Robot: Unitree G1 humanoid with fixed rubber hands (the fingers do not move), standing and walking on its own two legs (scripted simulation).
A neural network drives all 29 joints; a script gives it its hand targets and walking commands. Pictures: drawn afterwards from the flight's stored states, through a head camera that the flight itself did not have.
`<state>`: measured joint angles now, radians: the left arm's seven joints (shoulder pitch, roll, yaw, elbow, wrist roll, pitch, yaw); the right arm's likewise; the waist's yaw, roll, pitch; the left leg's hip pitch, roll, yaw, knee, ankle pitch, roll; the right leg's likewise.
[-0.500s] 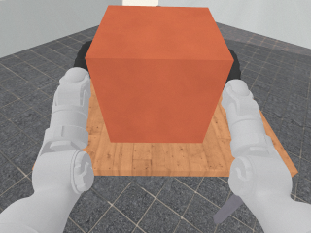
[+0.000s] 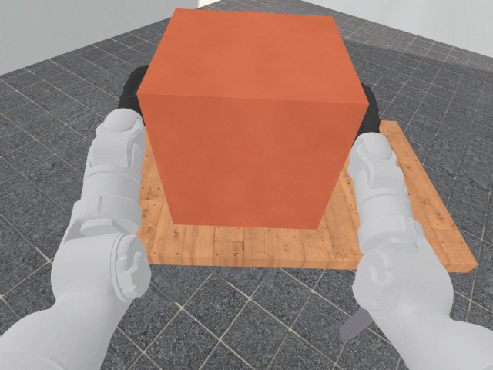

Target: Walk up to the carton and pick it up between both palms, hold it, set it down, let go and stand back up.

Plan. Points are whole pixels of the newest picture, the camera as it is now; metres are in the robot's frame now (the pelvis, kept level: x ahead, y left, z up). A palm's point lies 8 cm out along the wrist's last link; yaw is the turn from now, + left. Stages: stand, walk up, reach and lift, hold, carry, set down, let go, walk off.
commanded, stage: set down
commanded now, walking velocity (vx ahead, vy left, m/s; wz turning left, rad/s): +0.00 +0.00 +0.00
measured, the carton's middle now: (249, 124) +0.49 -0.01 +0.14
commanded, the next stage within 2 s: none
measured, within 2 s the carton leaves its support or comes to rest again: rests again in 1.52 s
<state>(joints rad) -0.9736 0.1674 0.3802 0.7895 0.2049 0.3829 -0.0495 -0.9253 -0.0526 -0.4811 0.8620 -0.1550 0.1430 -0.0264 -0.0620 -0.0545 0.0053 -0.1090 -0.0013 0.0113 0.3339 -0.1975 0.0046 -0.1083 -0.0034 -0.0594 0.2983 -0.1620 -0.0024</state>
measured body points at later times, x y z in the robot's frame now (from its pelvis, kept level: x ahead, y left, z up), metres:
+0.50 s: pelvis +0.01 +0.00 +0.00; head +0.04 +0.02 +0.45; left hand +0.48 +0.17 +0.15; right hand +0.44 -0.20 +0.14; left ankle -0.01 +0.11 -0.75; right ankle +0.00 -0.11 -0.75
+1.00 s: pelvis +0.01 +0.00 +0.00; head +0.06 +0.01 +0.45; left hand +0.48 +0.17 +0.13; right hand +0.44 -0.20 +0.12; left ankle -0.01 +0.11 -0.75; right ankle +0.00 -0.11 -0.75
